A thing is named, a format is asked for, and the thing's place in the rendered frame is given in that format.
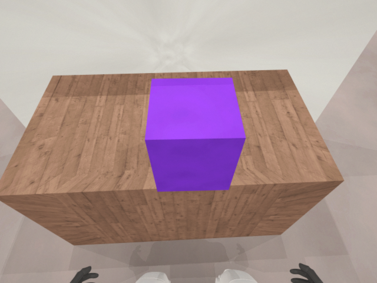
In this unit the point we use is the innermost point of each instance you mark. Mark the robot right thigh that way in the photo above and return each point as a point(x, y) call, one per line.
point(234, 276)

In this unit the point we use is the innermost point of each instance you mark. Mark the pedestal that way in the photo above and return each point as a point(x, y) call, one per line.
point(82, 171)

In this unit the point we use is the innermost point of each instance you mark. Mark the robot left hand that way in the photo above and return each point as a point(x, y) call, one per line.
point(83, 275)

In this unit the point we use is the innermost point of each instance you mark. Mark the robot right hand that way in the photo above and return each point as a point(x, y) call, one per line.
point(306, 272)

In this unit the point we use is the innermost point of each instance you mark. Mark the carton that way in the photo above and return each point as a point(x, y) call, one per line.
point(194, 133)

